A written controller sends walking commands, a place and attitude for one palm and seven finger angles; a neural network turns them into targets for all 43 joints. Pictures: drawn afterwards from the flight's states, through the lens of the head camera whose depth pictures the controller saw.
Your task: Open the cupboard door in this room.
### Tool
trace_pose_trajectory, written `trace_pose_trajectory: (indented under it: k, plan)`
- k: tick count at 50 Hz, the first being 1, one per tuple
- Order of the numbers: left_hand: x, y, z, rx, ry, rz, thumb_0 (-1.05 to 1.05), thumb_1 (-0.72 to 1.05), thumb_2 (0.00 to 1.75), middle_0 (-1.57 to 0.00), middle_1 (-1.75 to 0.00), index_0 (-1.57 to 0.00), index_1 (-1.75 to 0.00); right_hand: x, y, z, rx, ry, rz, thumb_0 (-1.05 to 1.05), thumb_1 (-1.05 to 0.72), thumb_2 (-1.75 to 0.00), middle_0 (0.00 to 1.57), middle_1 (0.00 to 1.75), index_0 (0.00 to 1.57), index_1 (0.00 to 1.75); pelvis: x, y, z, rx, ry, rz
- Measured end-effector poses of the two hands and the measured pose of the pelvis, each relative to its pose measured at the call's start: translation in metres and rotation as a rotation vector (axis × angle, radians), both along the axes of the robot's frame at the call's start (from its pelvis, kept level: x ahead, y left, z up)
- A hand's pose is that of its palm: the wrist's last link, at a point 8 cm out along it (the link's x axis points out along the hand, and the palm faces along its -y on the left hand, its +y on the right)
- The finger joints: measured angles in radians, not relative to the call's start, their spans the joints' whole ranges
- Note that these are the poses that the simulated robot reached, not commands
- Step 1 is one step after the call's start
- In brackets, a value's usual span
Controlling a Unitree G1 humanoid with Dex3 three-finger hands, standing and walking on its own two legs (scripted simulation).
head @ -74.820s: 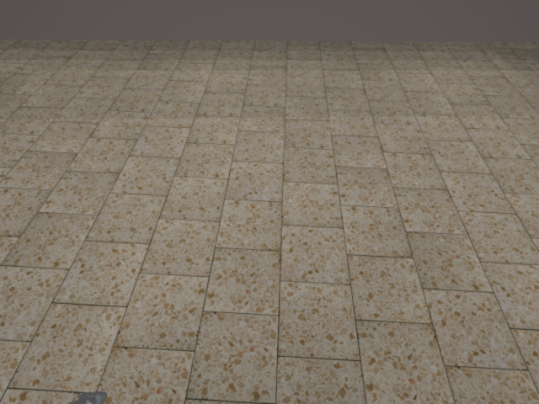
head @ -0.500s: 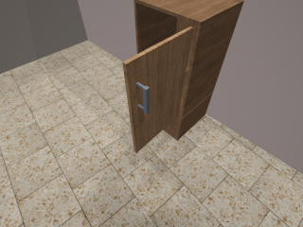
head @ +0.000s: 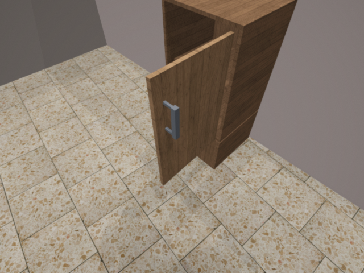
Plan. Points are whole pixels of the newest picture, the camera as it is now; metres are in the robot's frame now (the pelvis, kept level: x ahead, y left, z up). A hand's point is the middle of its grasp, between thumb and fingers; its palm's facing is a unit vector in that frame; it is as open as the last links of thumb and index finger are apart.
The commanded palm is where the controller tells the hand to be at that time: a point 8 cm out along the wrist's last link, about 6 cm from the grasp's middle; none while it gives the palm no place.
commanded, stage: stand and wait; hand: left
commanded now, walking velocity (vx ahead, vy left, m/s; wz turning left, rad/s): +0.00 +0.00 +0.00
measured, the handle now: (171, 120) +0.57 +0.07 -0.04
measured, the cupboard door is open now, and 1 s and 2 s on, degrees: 91 91 91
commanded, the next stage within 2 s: none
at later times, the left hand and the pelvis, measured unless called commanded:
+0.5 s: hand out of the picture -0.01 +0.14 -0.18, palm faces +0.05 -0.98 -0.18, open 7.3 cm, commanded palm none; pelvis +0.01 -0.02 +0.00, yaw +0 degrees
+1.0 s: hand out of the picture -0.01 +0.13 -0.18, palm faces +0.05 -0.98 -0.17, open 7.3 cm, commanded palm none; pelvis +0.02 -0.02 +0.00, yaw +0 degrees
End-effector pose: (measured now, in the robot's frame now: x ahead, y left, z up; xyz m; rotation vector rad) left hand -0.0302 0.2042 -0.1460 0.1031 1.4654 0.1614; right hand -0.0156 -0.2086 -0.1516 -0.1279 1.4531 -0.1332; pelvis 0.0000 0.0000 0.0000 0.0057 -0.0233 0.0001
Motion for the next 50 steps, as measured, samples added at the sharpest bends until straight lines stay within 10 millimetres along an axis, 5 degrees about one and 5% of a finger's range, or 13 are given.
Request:
trace_pose_trajectory:
  k: [15,50]
  plan:
    - [0.016,-0.006,0.002,0.016,-0.015,-0.005,0.0,0.91,0.9,-0.2,-0.3,-0.2,-0.3,0.008,-0.008,-0.002,0.008,0.003,-0.002,0.01,-0.91,-0.9,0.2,0.3,0.2,0.3,0.01,-0.01,0.0,0.007,0.001,-0.002]
    - [0.012,-0.026,-0.001,0.003,0.023,0.011,0.0,0.91,0.9,-0.2,-0.3,-0.2,-0.3,0.017,-0.021,-0.002,0.0,0.013,-0.009,0.0,-0.91,-0.9,0.2,0.3,0.2,0.3,0.021,-0.024,-0.002,0.009,0.0,-0.008]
